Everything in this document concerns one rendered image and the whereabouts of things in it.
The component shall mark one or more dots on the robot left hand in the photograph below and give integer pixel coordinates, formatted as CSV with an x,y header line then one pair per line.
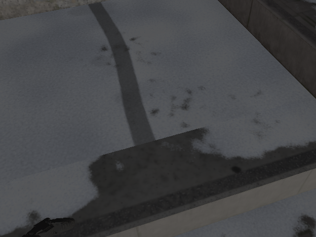
x,y
49,227

